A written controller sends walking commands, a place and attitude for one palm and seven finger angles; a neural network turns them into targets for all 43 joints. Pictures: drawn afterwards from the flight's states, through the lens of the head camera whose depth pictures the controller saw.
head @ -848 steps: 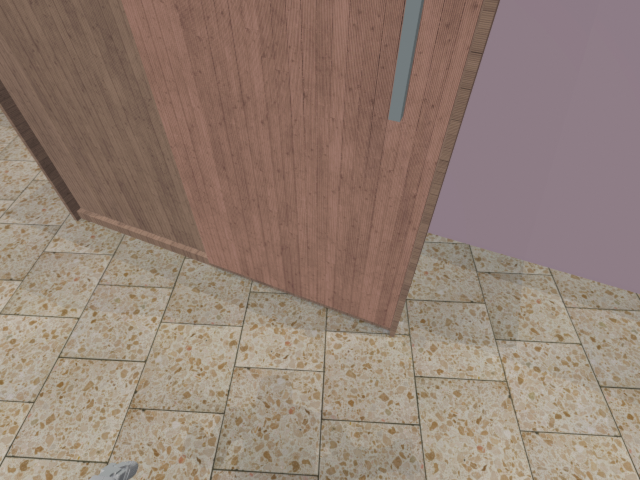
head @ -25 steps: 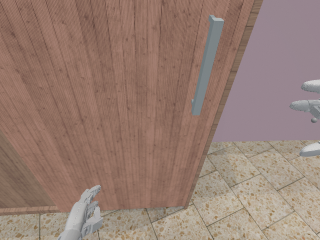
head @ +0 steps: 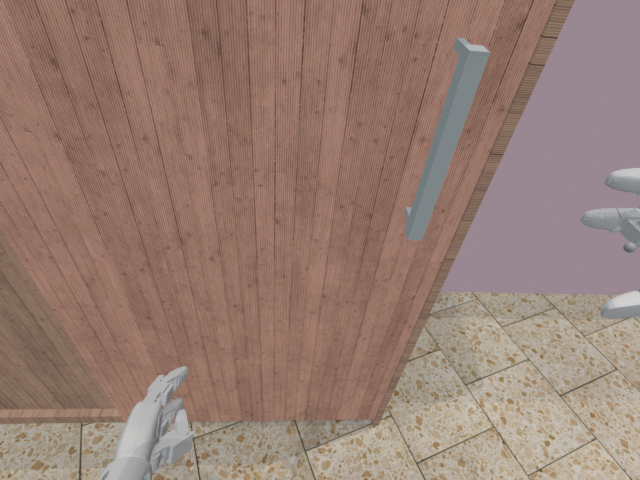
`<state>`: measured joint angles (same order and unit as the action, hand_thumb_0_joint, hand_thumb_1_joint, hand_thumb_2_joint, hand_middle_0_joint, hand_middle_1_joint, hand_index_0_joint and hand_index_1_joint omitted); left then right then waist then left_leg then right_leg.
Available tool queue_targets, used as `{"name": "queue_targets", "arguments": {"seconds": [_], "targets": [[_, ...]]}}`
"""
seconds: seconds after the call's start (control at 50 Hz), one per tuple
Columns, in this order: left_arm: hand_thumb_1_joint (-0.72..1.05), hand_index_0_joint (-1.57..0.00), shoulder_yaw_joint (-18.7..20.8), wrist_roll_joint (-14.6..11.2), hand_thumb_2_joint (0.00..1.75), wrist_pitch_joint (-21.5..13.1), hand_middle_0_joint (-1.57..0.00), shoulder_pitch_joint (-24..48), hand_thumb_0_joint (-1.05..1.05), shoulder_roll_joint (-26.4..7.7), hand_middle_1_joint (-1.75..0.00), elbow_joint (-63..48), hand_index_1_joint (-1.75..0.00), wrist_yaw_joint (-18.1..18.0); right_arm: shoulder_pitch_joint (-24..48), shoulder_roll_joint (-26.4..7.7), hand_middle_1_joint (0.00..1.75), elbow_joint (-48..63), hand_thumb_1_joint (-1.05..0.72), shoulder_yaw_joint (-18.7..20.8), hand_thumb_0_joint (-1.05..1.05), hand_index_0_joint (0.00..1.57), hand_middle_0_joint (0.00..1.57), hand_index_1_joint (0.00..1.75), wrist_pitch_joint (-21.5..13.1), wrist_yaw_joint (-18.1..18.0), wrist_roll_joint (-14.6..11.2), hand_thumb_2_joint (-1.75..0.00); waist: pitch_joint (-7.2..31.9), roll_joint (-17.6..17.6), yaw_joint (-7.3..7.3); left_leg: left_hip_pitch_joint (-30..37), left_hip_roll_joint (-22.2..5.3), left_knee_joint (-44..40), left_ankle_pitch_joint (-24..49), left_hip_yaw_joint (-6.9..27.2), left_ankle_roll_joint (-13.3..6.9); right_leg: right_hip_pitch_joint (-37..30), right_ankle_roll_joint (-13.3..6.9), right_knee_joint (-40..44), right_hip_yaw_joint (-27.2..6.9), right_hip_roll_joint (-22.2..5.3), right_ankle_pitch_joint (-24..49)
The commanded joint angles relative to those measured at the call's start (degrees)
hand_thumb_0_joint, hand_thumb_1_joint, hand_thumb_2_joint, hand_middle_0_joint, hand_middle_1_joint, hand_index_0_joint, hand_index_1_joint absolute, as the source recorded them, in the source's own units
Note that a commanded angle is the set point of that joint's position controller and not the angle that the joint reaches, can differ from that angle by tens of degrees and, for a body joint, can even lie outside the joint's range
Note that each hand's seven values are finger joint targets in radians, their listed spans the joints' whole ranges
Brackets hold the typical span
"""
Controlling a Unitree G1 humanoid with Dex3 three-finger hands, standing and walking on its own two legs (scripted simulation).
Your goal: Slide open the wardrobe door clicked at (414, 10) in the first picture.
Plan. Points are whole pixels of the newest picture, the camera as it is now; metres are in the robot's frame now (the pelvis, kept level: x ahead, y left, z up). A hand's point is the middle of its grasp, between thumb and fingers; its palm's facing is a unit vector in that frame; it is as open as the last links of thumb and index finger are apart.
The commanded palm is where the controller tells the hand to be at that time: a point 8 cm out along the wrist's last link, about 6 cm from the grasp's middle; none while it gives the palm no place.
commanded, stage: move the hooked fingers beside the handle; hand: right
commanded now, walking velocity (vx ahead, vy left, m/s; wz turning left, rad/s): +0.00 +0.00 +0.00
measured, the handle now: (435, 150) +0.47 -0.13 +0.23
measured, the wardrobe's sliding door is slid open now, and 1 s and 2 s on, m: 0.00 0.00 0.00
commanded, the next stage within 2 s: none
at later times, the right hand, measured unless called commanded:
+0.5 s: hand (590, 228) +0.31 -0.26 +0.24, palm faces +0.05 +0.99 -0.12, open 14.0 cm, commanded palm +0.28 -0.29 +0.25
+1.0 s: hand (548, 208) +0.35 -0.24 +0.23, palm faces +0.03 +1.00 -0.07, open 14.0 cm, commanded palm +0.32 -0.28 +0.24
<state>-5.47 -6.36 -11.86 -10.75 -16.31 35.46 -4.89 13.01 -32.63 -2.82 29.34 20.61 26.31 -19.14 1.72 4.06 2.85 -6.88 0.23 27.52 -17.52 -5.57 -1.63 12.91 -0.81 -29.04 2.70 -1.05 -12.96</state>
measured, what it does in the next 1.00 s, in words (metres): stands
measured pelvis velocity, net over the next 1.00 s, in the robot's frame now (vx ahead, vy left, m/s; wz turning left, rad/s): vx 0.01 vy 0.00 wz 0.01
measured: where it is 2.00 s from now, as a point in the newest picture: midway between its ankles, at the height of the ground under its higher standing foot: outside the picture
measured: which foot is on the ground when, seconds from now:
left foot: down 0.00-1.00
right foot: down 0.00-1.00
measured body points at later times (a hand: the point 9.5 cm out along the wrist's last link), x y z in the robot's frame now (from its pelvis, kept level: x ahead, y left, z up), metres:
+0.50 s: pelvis +0.01 +0.00 +0.00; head -0.02 +0.03 +0.45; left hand +0.21 +0.22 -0.07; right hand +0.30 -0.31 +0.24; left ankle -0.02 +0.10 -0.74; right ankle +0.03 -0.11 -0.74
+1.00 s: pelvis +0.01 +0.00 +0.00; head -0.01 +0.02 +0.45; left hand +0.20 +0.24 -0.07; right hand +0.35 -0.29 +0.23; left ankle -0.02 +0.10 -0.74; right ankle +0.03 -0.11 -0.74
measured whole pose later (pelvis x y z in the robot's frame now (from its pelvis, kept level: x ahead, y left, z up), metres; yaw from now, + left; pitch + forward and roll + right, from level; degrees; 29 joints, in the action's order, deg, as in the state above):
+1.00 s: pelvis +0.01 +0.00 +0.00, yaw +1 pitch -2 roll +0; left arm -4.7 -6.4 -8.4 -11.1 -15.7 36.0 -5.2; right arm 22.9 -27.6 -11.8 22.1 19.7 19.3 -15.9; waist 2.2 3.0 1.1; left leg -7.0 -0.1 27.1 -18.2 -4.8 -1.6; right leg 12.3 -0.7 -27.5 3.4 -0.6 -13.2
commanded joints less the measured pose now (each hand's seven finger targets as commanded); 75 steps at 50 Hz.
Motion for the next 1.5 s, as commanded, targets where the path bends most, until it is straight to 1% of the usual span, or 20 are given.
{"name": "queue_targets", "arguments": {"seconds": [0.0,0.06,0.18,0.24,0.34,0.5,0.62,0.68,0.72,0.76,0.82,0.88,0.92,1.08,1.16,1.2,1.26,1.3,1.42,1.48], "targets": [[0.9,-0.2,2.6,0.1,0.9,-3.6,-0.2,9.7,0.0,-6.4,-0.3,-9.9,-0.3,-0.6,18.5,-17.2,1.2,9.7,0.5,5.6,0.0,0.3,0.3,1.2,-3.6,0.6,-1.9,-0.3,9.3,-0.5,-0.12,-6.6,-1.5,-5.0,15.1,4.2,1.0,-10.1,-1.6,2.0,-4.9,0.8,8.5],[0.9,-0.2,2.7,0.1,0.9,-3.3,-0.2,9.9,0.0,-6.4,-0.3,-10.0,-0.3,-0.4,18.8,-17.8,1.2,10.2,0.5,6.0,0.0,0.3,0.3,1.2,-3.5,0.3,-1.8,-0.3,9.4,-0.7,0.04,-6.2,-1.8,-4.8,16.2,4.5,1.1,-9.8,-1.6,1.7,-4.9,0.8,9.1],[0.9,-0.2,2.6,0.0,0.9,-3.5,-0.2,10.1,0.0,-5.8,-0.3,-10.0,-0.3,-0.7,22.6,-14.1,1.2,12.1,0.5,1.7,0.0,0.3,0.3,1.2,-3.9,-0.7,-1.2,-0.3,10.0,1.9,-0.62,-7.7,-1.3,-4.4,15.7,3.5,0.8,-12.1,-1.5,2.2,-5.0,0.9,9.2],[0.9,-0.2,2.8,0.3,0.9,-3.1,-0.2,9.7,0.0,-6.0,-0.3,-9.5,-0.3,-0.7,21.1,-16.0,1.2,11.1,0.5,4.1,0.0,0.3,0.3,1.2,-3.9,-1.9,-0.9,-0.3,10.6,-0.7,-0.04,-6.2,-1.5,-4.7,17.2,3.8,0.8,-11.4,-1.7,2.0,-4.9,0.8,10.1],[0.9,-0.2,2.8,0.3,0.9,-2.5,-0.2,10.1,0.0,-5.8,-0.3,-9.7,-0.3,-0.6,21.2,-15.9,1.2,10.5,0.5,4.4,0.0,0.3,0.3,1.2,-3.4,-2.9,-0.5,-0.3,11.3,0.4,0.29,-5.3,-1.6,-4.2,18.7,3.6,0.6,-11.3,-1.5,2.1,-4.6,0.9,11.4],[0.9,-0.2,2.6,0.1,0.9,-2.3,-0.2,10.0,0.0,-5.4,-0.3,-9.9,-0.3,-0.9,24.8,-10.7,1.2,10.9,0.5,-1.1,0.0,0.3,0.3,1.2,-3.5,-3.9,-0.1,-0.3,10.4,0.9,-0.68,-7.4,-1.1,-4.1,15.9,2.5,0.4,-12.9,-1.4,3.2,-5.5,0.7,10.1],[0.9,-0.2,3.0,0.4,0.9,-1.5,-0.2,9.5,0.0,-5.9,-0.3,-8.9,-0.3,-1.0,27.3,-13.8,1.2,7.8,0.5,0.7,0.0,0.3,0.3,1.2,-3.7,-5.9,1.1,-0.3,11.8,-1.2,-0.4,-5.6,-1.4,-4.7,17.0,3.1,0.4,-12.4,-1.6,3.0,-4.9,0.5,11.1],[0.9,-0.2,2.7,0.3,0.9,-1.3,-0.2,9.7,0.0,-5.5,-0.3,-9.1,-0.3,-1.1,31.5,-11.2,1.2,7.3,0.5,-2.0,0.0,0.3,0.3,1.2,-4.3,-6.0,1.5,-0.3,12.1,1.9,-1.26,-6.2,-1.4,-4.5,16.6,2.9,0.3,-13.4,-1.5,3.3,-4.9,0.7,10.7],[0.9,-0.2,2.9,0.3,0.9,-1.2,-0.2,9.1,0.0,-5.6,-0.3,-8.6,-0.3,-1.1,30.9,-10.9,1.2,5.0,0.5,-2.4,0.0,0.3,0.3,1.2,-4.9,-6.1,1.4,-0.3,11.2,-1.0,-1.31,-6.1,-1.3,-5.1,16.6,3.1,0.4,-12.9,-1.6,3.2,-4.9,0.4,10.5],[0.9,-0.2,2.9,0.4,0.9,-1.1,-0.2,9.3,0.0,-5.6,-0.3,-9.2,-0.3,-1.1,31.2,-10.6,1.2,5.5,0.5,-2.4,0.0,0.3,0.3,1.2,-4.9,-6.3,1.6,-0.3,12.7,0.9,-1.01,-5.5,-1.5,-4.6,17.9,3.2,0.2,-13.3,-1.6,3.3,-4.8,0.7,11.4],[0.9,-0.2,3.3,0.4,0.9,-0.6,-0.2,8.7,0.0,-6.0,-0.3,-9.0,-0.3,-0.9,29.1,-11.8,1.2,3.3,0.5,-1.1,0.0,0.3,0.3,1.2,-4.9,-6.6,1.6,-0.3,12.6,-2.7,-0.59,-4.6,-1.4,-4.6,18.9,3.0,0.3,-12.2,-1.6,3.2,-4.8,0.3,12.3],[0.9,-0.2,3.3,0.3,0.9,-0.3,-0.2,9.0,0.0,-5.9,-0.3,-9.4,-0.3,-0.8,30.0,-11.0,1.2,2.8,0.5,-1.6,0.0,0.3,0.3,1.2,-4.5,-6.8,1.8,-0.3,12.4,-0.6,-0.8,-5.0,-1.6,-4.1,20.1,3.2,0.3,-12.3,-1.6,3.0,-4.3,0.6,12.7],[0.9,-0.2,3.4,0.2,0.9,0.0,-0.2,8.5,0.0,-6.0,-0.3,-9.0,-0.3,-0.8,31.3,-10.2,1.2,2.0,0.5,-2.9,0.0,0.3,0.3,1.2,-4.7,-7.0,1.8,-0.3,11.3,-2.5,-1.28,-5.5,-1.5,-4.8,18.7,3.4,0.5,-11.8,-1.7,3.0,-4.2,0.3,11.5],[0.9,-0.2,3.6,0.4,0.9,-0.1,-0.2,8.3,0.0,-5.8,-0.3,-8.9,-0.3,-1.2,37.7,-8.7,1.2,3.9,0.5,-5.0,0.0,0.3,0.3,1.2,-6.4,-8.5,2.7,-0.3,14.4,1.4,-1.94,-5.3,-1.5,-4.3,20.0,3.5,0.2,-14.7,-1.7,3.0,-4.3,0.5,13.3],[0.9,-0.2,3.8,0.5,0.9,0.5,-0.2,7.9,0.0,-6.1,-0.3,-8.6,-0.3,-1.0,33.9,-9.6,1.2,0.5,0.5,-3.0,0.0,0.3,0.3,1.2,-5.8,-9.3,2.5,-0.3,13.7,-2.3,-1.22,-4.2,-1.6,-4.4,21.2,3.6,0.4,-12.6,-1.8,3.1,-3.9,0.4,13.3],[0.9,-0.2,3.7,0.3,0.9,1.0,-0.2,7.7,0.0,-6.2,-0.3,-8.2,-0.3,-1.0,35.2,-8.5,1.2,-2.8,0.5,-4.4,0.0,0.3,0.3,1.2,-5.0,-9.4,2.7,-0.3,10.9,-2.8,-1.87,-5.9,-1.6,-4.9,19.0,3.5,0.5,-11.3,-1.8,3.5,-3.9,0.5,11.0],[0.9,-0.2,4.0,0.2,0.9,1.5,-0.2,7.3,0.0,-6.5,-0.3,-8.1,-0.3,-1.1,38.2,-10.7,1.2,-3.9,0.5,-3.6,0.0,0.3,0.3,1.2,-5.2,-9.8,3.3,-0.3,11.3,-3.3,-2.15,-5.6,-1.7,-5.4,18.2,4.1,0.7,-10.7,-2.0,3.5,-3.7,0.5,10.2],[0.9,-0.2,3.7,0.1,0.9,1.3,-0.2,7.4,0.0,-6.0,-0.3,-8.3,-0.3,-1.2,42.4,-8.1,1.2,-2.2,0.5,-6.9,0.0,0.3,0.3,1.2,-6.2,-9.7,3.8,-0.3,12.5,1.3,-2.85,-6.3,-1.7,-5.2,17.5,4.0,0.3,-12.7,-1.9,3.5,-3.7,0.5,10.5],[0.9,-0.2,4.0,0.4,0.9,1.4,-0.2,5.8,0.0,-6.5,-0.3,-7.1,-0.3,-1.3,42.5,-7.7,1.2,-6.7,0.5,-6.8,0.0,0.3,0.3,1.2,-8.1,-10.1,3.1,-0.3,13.4,-3.2,-2.81,-4.9,-1.5,-5.6,19.8,4.1,0.4,-12.7,-2.2,3.5,-3.8,0.3,12.1],[0.9,-0.2,4.1,0.2,0.9,1.7,-0.2,5.7,0.0,-6.4,-0.3,-7.0,-0.3,-1.3,44.7,-6.0,1.2,-8.9,0.5,-8.7,0.0,0.3,0.3,1.2,-7.4,-10.6,4.0,-0.3,12.2,-1.6,-3.19,-6.3,-1.5,-5.6,18.2,4.1,0.4,-12.2,-2.0,4.0,-3.7,0.3,10.7]]}}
